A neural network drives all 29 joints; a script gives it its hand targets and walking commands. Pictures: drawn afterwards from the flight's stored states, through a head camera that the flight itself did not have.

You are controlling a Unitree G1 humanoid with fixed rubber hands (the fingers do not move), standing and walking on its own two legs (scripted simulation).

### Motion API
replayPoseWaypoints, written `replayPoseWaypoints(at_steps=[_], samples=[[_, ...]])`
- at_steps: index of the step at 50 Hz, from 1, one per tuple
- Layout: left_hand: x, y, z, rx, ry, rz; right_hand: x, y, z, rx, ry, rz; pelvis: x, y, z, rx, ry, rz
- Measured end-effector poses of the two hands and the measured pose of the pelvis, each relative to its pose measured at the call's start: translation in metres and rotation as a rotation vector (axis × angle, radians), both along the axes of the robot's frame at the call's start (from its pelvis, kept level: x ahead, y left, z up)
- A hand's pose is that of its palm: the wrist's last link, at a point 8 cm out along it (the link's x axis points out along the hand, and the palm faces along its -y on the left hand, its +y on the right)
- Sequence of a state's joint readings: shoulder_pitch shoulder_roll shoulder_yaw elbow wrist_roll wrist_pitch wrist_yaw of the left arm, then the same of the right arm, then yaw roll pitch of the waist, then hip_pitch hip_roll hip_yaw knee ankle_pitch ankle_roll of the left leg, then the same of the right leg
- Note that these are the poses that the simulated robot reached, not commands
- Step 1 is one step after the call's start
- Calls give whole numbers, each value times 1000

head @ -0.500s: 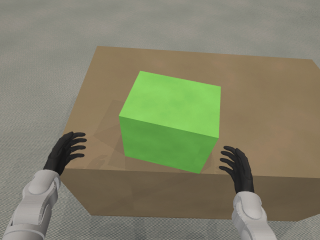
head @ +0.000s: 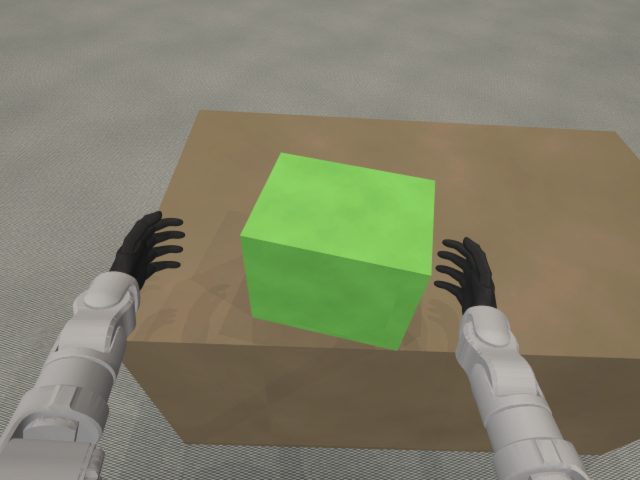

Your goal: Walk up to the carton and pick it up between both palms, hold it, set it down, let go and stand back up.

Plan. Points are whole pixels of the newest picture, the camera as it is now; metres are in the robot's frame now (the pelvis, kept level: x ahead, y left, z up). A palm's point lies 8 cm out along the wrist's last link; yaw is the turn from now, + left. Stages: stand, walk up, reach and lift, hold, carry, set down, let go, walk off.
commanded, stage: reach and lift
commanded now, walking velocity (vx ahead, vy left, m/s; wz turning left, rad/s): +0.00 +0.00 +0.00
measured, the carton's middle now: (339, 252) +0.48 -0.05 -0.03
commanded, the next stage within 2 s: none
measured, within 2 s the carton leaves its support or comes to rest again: neither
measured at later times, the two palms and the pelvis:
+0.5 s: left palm (145, 216) +0.43 +0.22 +0.11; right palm (480, 258) +0.38 -0.21 +0.08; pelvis +0.00 +0.00 +0.00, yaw +0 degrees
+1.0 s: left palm (148, 206) +0.47 +0.22 +0.09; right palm (468, 249) +0.41 -0.21 +0.06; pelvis +0.01 +0.01 -0.01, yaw -1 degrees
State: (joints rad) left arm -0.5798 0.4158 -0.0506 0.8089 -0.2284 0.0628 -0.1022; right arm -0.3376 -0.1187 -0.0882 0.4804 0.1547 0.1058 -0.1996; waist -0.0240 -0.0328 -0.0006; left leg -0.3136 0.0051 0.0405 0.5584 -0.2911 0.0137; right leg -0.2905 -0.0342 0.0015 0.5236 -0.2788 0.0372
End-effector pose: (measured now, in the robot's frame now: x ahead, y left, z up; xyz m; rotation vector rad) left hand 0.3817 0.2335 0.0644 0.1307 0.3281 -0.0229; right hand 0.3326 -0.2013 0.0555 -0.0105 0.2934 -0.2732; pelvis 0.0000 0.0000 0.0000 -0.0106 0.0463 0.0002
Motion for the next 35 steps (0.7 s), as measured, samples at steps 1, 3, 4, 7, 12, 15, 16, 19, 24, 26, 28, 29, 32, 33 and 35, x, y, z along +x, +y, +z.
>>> replayPoseWaypoints(at_steps=[1, 3, 4, 7, 12, 15, 16, 19, 24, 26, 28, 29, 32, 33, 35], samples=[[2, 0, 1, 1, 2, 1, 3, 0, 0, 2, 3, -1, 0, 0, 0, 0, 0, 0], [6, -1, 4, 1, 0, 2, 7, 0, 1, 2, 9, -1, 0, 0, 0, 0, 0, 0], [8, -2, 5, 2, -2, 1, 10, 0, 2, 2, 10, -1, 0, 0, 0, 0, 0, 0], [14, -4, 9, 11, -4, -2, 16, 0, 3, 2, 16, -2, 0, 0, 0, 0, 1, 0], [25, -9, 19, 21, -17, -11, 24, -1, 9, 7, 10, -10, 2, 0, 0, 0, 5, 0], [31, -11, 24, 25, -13, -8, 28, -3, 14, 6, 7, -16, 3, 0, 0, 0, 10, 0], [34, -12, 26, 28, -12, -8, 30, -3, 15, 6, 10, -19, 3, 1, 0, -1, 13, -1], [41, -14, 34, 35, -26, -12, 36, -6, 21, -3, 7, -25, 4, 2, -1, -4, 26, -1], [51, -16, 42, 45, -21, -14, 45, -11, 26, -26, 21, -33, 3, 4, -1, -7, 40, -2], [55, -17, 46, 40, -28, -12, 49, -12, 31, -32, 12, -32, 3, 5, -2, -9, 57, -2], [59, -16, 48, 36, -32, -8, 53, -13, 34, -39, 7, -31, 3, 6, -2, -10, 71, -3], [61, -15, 48, 34, -27, -3, 55, -13, 35, -42, 12, -31, 3, 6, -2, -11, 77, -3], [65, -15, 50, 41, -24, 3, 61, -12, 36, -47, 27, -28, 3, 8, -3, -14, 95, -4], [67, -14, 50, 46, -20, 2, 63, -11, 36, -47, 31, -27, 3, 8, -3, -14, 103, -4], [70, -14, 49, 52, -13, 6, 68, -10, 35, -49, 38, -24, 3, 9, -4, -16, 116, -4]])
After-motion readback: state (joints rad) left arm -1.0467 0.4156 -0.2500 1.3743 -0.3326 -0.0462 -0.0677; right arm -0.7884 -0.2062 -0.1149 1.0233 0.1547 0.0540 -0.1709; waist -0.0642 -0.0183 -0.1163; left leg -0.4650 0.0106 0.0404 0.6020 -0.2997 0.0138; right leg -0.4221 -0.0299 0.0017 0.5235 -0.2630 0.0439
